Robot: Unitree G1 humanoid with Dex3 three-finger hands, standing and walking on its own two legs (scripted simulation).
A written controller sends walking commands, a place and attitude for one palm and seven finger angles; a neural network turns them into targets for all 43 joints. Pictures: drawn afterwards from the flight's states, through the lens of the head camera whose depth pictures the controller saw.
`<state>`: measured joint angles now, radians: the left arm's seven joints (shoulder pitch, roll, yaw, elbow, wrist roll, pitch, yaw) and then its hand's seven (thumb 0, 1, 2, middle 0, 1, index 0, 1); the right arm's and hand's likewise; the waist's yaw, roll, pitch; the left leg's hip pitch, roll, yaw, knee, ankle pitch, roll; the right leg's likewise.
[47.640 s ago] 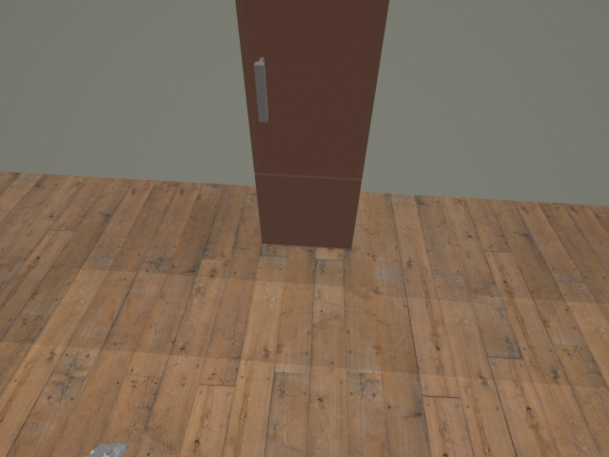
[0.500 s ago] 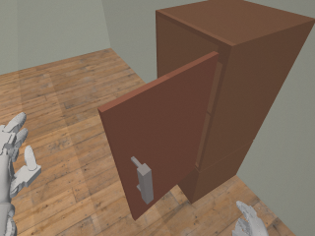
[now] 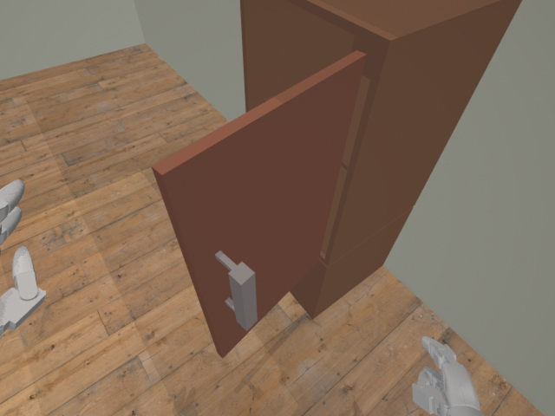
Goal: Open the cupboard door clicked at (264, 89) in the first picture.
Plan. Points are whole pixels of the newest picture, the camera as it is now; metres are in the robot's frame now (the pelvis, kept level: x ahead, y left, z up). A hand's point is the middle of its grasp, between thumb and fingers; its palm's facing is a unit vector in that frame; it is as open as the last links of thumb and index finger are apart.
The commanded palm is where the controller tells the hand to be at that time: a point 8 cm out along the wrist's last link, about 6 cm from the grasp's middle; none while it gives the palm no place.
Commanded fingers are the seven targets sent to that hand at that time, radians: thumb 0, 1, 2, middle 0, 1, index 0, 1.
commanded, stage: step back with the hand held close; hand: left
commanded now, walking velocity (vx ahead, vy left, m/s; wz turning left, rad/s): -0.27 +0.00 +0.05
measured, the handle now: (235, 291) +0.31 +0.09 -0.03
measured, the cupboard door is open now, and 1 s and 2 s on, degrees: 100 100 100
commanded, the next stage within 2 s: stop stepping back and stand still in 0.82 s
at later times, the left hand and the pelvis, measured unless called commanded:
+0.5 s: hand out of the picture +0.08 +0.30 +0.16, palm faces +0.50 -0.76 -0.43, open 7.4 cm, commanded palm +0.03 +0.33 +0.18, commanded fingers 0.00 0.90 0.90 -0.20 -0.30 -0.20 -0.30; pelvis -0.09 +0.02 -0.01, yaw +4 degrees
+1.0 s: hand out of the picture -0.04 +0.24 +0.17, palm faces +0.34 -0.79 -0.51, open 7.4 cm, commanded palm -0.10 +0.29 +0.18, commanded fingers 0.00 0.90 0.90 -0.20 -0.30 -0.20 -0.30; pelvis -0.25 -0.01 -0.01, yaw -2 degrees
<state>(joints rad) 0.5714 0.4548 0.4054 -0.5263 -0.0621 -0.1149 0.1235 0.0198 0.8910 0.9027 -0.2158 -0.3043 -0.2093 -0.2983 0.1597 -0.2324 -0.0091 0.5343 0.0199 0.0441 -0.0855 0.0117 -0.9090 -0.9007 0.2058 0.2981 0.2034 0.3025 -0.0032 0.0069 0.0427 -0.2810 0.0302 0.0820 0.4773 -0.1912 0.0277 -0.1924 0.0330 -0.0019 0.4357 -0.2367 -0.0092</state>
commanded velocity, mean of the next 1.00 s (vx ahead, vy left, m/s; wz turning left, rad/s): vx -0.28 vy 0.02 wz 0.00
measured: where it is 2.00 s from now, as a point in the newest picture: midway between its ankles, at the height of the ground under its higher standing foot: outside the picture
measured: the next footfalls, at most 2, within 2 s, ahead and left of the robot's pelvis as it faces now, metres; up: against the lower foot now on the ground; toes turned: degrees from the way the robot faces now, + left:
right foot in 0.94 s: -0.30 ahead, -0.10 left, +0.00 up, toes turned -4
left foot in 1.18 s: -0.19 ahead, +0.08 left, +0.00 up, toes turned +0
